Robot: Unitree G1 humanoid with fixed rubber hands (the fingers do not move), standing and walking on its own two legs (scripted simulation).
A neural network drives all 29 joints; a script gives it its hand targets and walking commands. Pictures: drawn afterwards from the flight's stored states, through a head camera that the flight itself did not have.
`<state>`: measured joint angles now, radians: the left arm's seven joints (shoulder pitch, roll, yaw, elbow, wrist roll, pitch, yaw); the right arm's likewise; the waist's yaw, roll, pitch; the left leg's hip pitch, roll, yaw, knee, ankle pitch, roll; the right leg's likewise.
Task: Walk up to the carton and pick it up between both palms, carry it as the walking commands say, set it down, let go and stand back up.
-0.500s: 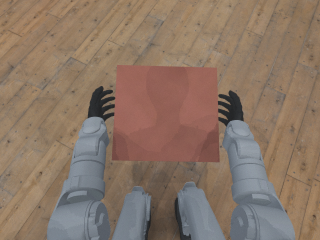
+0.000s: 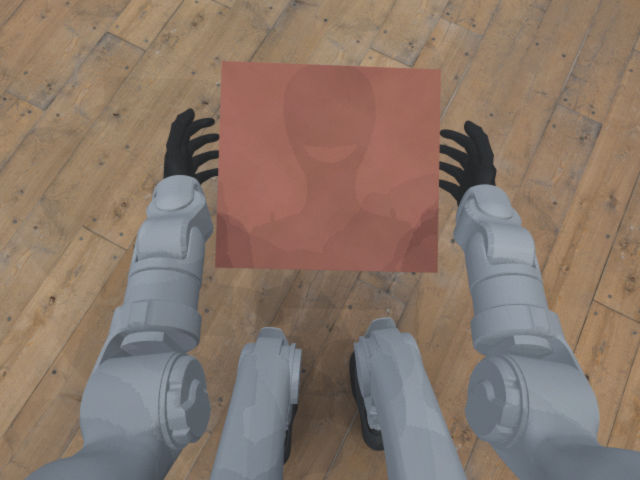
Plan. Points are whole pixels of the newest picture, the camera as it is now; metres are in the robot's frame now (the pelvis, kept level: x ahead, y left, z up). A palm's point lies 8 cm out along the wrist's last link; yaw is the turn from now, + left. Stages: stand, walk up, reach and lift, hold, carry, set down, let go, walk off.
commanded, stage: set down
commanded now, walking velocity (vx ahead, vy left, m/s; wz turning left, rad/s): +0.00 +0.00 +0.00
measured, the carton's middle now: (326, 180) +0.51 -0.01 -0.14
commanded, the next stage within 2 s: none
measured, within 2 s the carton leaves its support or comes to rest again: neither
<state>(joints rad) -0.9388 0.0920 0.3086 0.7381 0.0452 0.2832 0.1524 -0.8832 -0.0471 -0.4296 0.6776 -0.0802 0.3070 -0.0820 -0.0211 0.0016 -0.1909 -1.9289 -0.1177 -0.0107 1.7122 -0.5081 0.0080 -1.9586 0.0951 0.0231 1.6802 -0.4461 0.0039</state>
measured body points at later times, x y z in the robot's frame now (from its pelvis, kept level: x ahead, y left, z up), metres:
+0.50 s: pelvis -0.02 +0.00 -0.07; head +0.30 -0.01 +0.25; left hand +0.52 +0.15 -0.17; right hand +0.49 -0.20 -0.18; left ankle +0.10 +0.10 -0.48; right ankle +0.12 -0.11 -0.48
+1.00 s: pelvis -0.03 -0.01 -0.13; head +0.32 -0.03 +0.14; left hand +0.55 +0.15 -0.25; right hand +0.53 -0.19 -0.26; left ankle +0.10 +0.10 -0.48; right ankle +0.12 -0.11 -0.48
